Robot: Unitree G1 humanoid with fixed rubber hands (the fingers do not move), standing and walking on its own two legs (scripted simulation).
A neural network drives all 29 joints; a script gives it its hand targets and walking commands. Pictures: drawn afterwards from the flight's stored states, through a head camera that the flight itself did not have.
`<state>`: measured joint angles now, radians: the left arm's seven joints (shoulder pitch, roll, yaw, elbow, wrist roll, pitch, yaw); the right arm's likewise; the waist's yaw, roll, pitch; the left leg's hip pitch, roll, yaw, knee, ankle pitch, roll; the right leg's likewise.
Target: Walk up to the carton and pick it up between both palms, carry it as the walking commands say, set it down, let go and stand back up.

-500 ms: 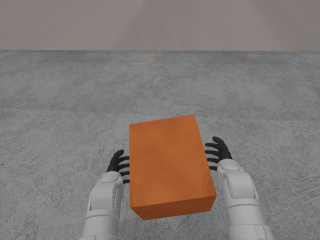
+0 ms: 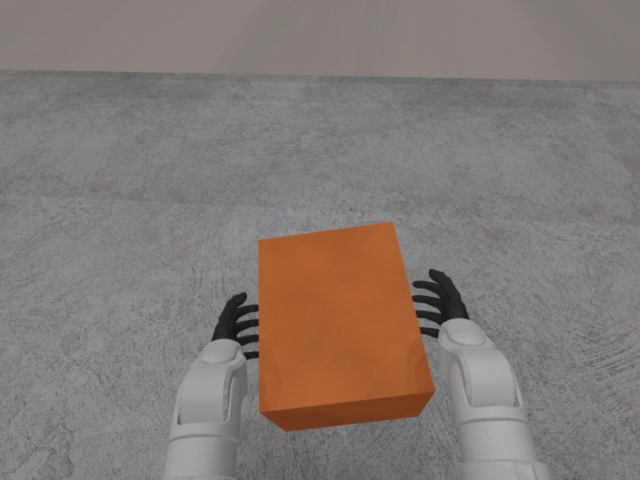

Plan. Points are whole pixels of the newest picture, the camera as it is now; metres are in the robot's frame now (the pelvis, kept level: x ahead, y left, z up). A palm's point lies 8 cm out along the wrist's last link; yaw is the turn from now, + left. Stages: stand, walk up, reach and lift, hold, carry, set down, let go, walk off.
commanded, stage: carry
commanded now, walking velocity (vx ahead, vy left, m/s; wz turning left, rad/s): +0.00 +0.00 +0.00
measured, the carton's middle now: (338, 328) +0.33 +0.00 -0.03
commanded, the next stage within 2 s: hold in 1.60 s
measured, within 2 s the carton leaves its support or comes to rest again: neither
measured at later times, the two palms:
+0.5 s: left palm (230, 338) +0.28 +0.14 +0.03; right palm (452, 324) +0.29 -0.14 +0.04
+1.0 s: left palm (230, 334) +0.29 +0.14 +0.03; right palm (448, 319) +0.30 -0.14 +0.04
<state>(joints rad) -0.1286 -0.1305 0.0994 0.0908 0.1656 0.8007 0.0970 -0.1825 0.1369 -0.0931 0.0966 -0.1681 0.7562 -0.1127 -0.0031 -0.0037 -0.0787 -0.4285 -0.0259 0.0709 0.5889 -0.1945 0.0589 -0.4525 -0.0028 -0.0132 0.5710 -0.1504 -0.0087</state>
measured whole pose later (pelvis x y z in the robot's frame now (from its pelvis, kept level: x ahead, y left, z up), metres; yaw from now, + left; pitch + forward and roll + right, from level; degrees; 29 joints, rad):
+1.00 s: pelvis +0.02 +0.00 +0.00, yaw +0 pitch +2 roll +0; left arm -0.13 -0.13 0.11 0.13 0.18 0.76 0.09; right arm -0.17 0.13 -0.09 0.14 -0.17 0.73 -0.11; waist 0.00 0.00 -0.09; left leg -0.39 -0.03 0.08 0.59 -0.23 0.06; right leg -0.42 -0.01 0.00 0.59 -0.20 -0.01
